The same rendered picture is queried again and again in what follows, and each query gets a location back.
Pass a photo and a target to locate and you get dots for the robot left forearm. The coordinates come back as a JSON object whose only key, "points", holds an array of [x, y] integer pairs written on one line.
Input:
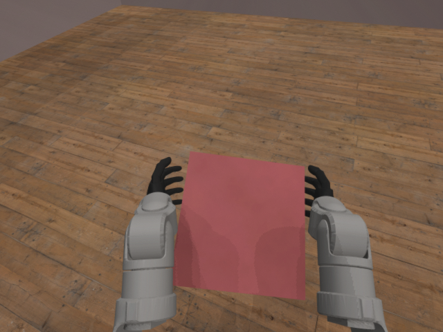
{"points": [[147, 298]]}

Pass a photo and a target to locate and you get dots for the robot left hand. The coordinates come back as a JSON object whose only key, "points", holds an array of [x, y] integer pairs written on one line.
{"points": [[158, 183]]}

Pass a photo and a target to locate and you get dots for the robot right hand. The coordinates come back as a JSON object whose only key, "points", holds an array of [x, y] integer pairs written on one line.
{"points": [[321, 184]]}

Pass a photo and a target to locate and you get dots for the carton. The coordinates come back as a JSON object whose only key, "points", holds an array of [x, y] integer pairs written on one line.
{"points": [[242, 227]]}

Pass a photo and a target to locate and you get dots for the robot right forearm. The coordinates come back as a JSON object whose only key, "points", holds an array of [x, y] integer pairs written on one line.
{"points": [[347, 294]]}

